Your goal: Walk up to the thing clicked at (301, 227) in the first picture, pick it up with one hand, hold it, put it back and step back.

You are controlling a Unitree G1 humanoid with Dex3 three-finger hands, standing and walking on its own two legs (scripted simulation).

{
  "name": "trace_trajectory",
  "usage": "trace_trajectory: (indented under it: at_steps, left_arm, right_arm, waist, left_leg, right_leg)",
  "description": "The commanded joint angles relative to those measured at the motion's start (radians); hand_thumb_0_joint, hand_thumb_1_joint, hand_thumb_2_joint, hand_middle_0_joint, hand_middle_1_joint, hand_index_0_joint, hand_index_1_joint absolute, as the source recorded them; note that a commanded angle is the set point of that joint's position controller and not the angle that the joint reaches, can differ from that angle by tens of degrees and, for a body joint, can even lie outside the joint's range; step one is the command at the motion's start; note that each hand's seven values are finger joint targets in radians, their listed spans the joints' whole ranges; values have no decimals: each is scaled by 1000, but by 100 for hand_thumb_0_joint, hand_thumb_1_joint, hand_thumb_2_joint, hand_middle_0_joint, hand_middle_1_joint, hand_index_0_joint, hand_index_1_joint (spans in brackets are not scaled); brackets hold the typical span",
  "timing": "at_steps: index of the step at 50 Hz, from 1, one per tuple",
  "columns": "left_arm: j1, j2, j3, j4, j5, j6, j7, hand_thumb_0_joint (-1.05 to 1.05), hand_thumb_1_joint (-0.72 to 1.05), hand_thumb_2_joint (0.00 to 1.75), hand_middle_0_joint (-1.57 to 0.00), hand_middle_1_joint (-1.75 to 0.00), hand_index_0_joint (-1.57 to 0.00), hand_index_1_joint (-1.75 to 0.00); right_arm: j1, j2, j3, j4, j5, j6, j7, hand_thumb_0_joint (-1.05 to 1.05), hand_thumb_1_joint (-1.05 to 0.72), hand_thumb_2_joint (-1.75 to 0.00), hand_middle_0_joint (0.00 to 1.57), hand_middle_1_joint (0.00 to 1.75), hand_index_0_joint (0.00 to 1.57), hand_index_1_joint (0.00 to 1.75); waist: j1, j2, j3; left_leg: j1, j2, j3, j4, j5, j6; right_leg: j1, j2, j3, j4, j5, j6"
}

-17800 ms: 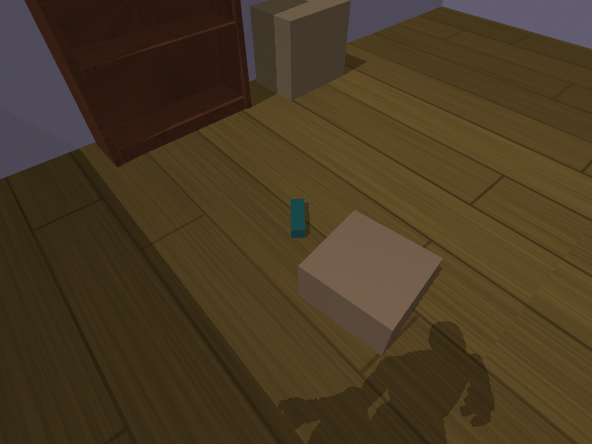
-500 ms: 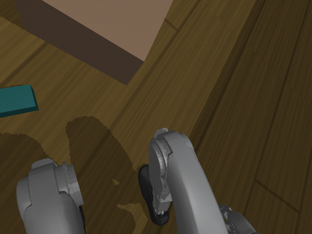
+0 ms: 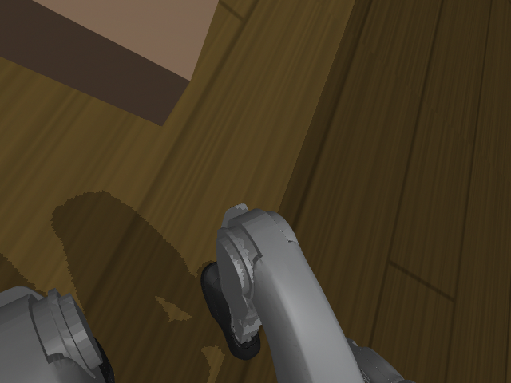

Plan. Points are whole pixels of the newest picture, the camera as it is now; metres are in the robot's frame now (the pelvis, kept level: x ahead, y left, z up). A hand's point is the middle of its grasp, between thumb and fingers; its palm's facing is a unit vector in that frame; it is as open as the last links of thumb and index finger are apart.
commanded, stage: rest palm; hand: left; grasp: from above
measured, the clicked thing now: out of the picture +0.46 +0.33 -0.27
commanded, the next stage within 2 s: close in 0.96 s
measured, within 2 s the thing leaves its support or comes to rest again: neither
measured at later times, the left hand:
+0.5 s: hand out of the picture +0.44 +0.33 -0.25, palm faces -0.46 -0.12 -0.88, open 14.3 cm
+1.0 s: hand out of the picture +0.44 +0.32 -0.26, palm faces -0.48 -0.13 -0.87, open 14.1 cm
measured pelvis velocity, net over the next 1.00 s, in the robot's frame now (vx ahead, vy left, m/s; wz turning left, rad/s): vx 0.00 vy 0.00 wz -0.03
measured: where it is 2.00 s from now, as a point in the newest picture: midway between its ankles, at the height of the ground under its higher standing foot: (176, 364)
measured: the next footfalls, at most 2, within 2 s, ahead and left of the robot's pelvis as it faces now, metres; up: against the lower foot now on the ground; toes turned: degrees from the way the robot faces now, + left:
none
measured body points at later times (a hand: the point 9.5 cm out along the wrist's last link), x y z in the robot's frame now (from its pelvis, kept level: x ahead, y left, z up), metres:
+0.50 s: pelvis +0.00 +0.00 +0.00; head +0.28 +0.14 +0.33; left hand +0.46 +0.33 -0.20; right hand +0.07 -0.26 -0.06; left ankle +0.06 +0.13 -0.27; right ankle +0.11 -0.13 -0.27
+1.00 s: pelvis +0.00 +0.00 +0.00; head +0.29 +0.13 +0.32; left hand +0.46 +0.32 -0.21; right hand +0.05 -0.25 -0.06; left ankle +0.06 +0.13 -0.27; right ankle +0.11 -0.13 -0.27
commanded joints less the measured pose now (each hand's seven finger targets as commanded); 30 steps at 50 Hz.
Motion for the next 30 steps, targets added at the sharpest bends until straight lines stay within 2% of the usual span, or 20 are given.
trace_trajectory:
  at_steps: [1, 3, 4, 7, 8, 9, 11, 12, 13, 14, 16, 18, 20, 23, 24, 25, 26, 28, 30]
  left_arm:
    - [-205, 293, 48, -161, -37, -14, 12, 0, -58, 103, -7, -96, -4, -98]
    - [-185, 270, 29, -155, -37, -26, 3, 0, -58, 103, -6, -97, -4, -98]
    - [-181, 251, 20, -143, -37, -31, -2, 0, -57, 102, -6, -98, -5, -99]
    - [-186, 259, 18, -178, -38, -54, -2, 0, -58, 104, -6, -96, -4, -98]
    - [-193, 274, 29, -186, -39, -64, 4, 0, -58, 103, -6, -96, -4, -98]
    - [-182, 257, 9, -157, -23, -66, 5, 0, -58, 104, -7, -96, -4, -98]
    - [-186, 276, 30, -186, -20, -79, 23, 0, -57, 105, -7, -96, -4, -99]
    - [-194, 261, 11, -165, -16, -82, 27, 0, -57, 105, -7, -96, -5, -98]
    - [-206, 271, 15, -196, -12, -86, 38, 0, -58, 105, -7, -96, -4, -99]
    - [-209, 246, -7, -171, -1, -82, 45, 0, -57, 104, -7, -97, -4, -99]
    - [-205, 248, 0, -155, -3, -79, 67, 0, -57, 106, -7, -96, -4, -99]
    - [-191, 206, -30, -101, 7, -68, 76, 0, -57, 106, -7, -97, -4, -99]
    - [-227, 227, -27, -132, 7, -65, 90, 0, -56, 105, -7, -97, -5, -99]
    - [-225, 218, -31, -113, 4, -51, 108, 0, -56, 103, -7, -98, -5, -99]
    - [-193, 199, -38, -46, 10, -40, 108, 0, -54, 100, -6, -98, -5, -99]
    - [-231, 188, -54, -82, 3, -41, 109, 0, -54, 101, -7, -99, -5, -100]
    - [-215, 225, -19, -51, 2, -36, 114, 0, -54, 102, -7, -99, -5, -100]
    - [-232, 212, -44, -78, 2, -27, 106, 0, -55, 102, -7, -99, -5, -100]
    - [-252, 241, -25, -92, -12, -25, 111, 0, -54, 101, -7, -100, -6, -101]
  right_arm:
    - [190, -331, -105, 5, 1, 0, -17, 0, -90, -90, 20, 30, 20, 30]
    - [186, -329, -100, -1, -3, 5, -16, 0, -90, -90, 20, 30, 20, 30]
    - [196, -325, -98, 3, -5, 5, -12, 0, -90, -90, 20, 30, 20, 30]
    - [195, -327, -96, 14, -7, 11, -8, 0, -90, -90, 20, 30, 20, 30]
    - [196, -327, -87, 12, -9, 14, -8, 0, -90, -90, 20, 30, 20, 30]
    - [193, -322, -83, 10, -16, 15, -3, 0, -90, -90, 20, 30, 20, 30]
    - [191, -325, -87, 17, -16, 22, -5, 0, -90, -90, 20, 30, 20, 30]
    - [175, -321, -82, 12, -18, 20, -1, 0, -90, -90, 20, 30, 20, 30]
    - [175, -326, -88, 20, -21, 19, -1, 0, -90, -90, 20, 30, 20, 30]
    - [175, -327, -90, 15, -25, 15, 3, 0, -90, -90, 20, 30, 20, 30]
    - [159, -328, -92, 24, -22, 14, 5, 0, -90, -90, 20, 30, 20, 30]
    - [160, -329, -88, 26, -29, 6, 12, 0, -90, -90, 20, 30, 20, 30]
    - [147, -333, -88, 28, -28, -3, 14, 0, -90, -90, 20, 30, 20, 30]
    - [128, -337, -88, 20, -22, -13, 18, 0, -90, -90, 20, 30, 20, 30]
    - [137, -339, -85, 24, -27, -17, 24, 0, -90, -90, 20, 30, 20, 30]
    - [128, -342, -84, 18, -25, -21, 25, 0, -90, -90, 20, 30, 20, 30]
    - [137, -336, -73, 24, -27, -23, 29, 0, -90, -90, 20, 30, 20, 30]
    - [116, -348, -78, 9, -20, -35, 30, 0, -90, -90, 20, 30, 20, 30]
    - [119, -353, -77, 12, -18, -40, 29, 0, -90, -90, 20, 30, 20, 30]
  waist:
    - [4, 470, -691]
    - [0, 487, -696]
    - [-19, 482, -667]
    - [-14, 499, -690]
    - [-15, 510, -681]
    - [-26, 500, -655]
    - [-10, 512, -663]
    - [-17, 511, -650]
    - [-11, 536, -675]
    - [-27, 531, -658]
    - [-15, 527, -654]
    - [-36, 500, -605]
    - [-30, 510, -625]
    - [-21, 534, -647]
    - [-40, 509, -599]
    - [-43, 516, -601]
    - [-45, 498, -597]
    - [-42, 505, -600]
    - [-37, 518, -621]
  left_leg:
    - [516, 10, 115, -238, 220, 28]
    - [536, 13, 109, -232, 241, 22]
    - [535, 13, 108, -227, 250, 21]
    - [568, 15, 102, -220, 277, 19]
    - [570, 17, 96, -221, 291, 14]
    - [556, 17, 100, -215, 273, 17]
    - [565, 18, 96, -225, 272, 15]
    - [562, 19, 96, -221, 256, 15]
    - [583, 23, 96, -230, 264, 14]
    - [582, 21, 97, -222, 254, 16]
    - [567, 22, 93, -231, 245, 14]
    - [551, 21, 93, -227, 229, 16]
    - [558, 22, 90, -233, 225, 16]
    - [581, 24, 82, -250, 245, 9]
    - [565, 23, 78, -246, 229, 9]
    - [548, 23, 80, -249, 225, 11]
    - [548, 24, 74, -244, 230, 12]
    - [550, 23, 82, -232, 229, 14]
    - [554, 24, 82, -243, 223, 14]
  right_leg:
    - [392, 27, -121, -212, 258, -90]
    - [393, 27, -125, -201, 269, -96]
    - [388, 26, -130, -197, 280, -92]
    - [401, 29, -134, -196, 300, -91]
    - [399, 28, -142, -196, 305, -94]
    - [396, 28, -137, -193, 298, -93]
    - [392, 32, -145, -196, 292, -94]
    - [374, 31, -144, -192, 280, -94]
    - [393, 36, -143, -194, 291, -91]
    - [374, 32, -143, -187, 290, -89]
    - [364, 37, -149, -186, 284, -90]
    - [343, 38, -154, -183, 276, -86]
    - [354, 39, -152, -189, 277, -87]
    - [350, 38, -160, -178, 288, -91]
    - [324, 34, -167, -164, 276, -88]
    - [333, 40, -163, -180, 275, -87]
    - [341, 35, -166, -172, 282, -86]
    - [343, 35, -153, -169, 286, -85]
    - [357, 36, -152, -185, 278, -85]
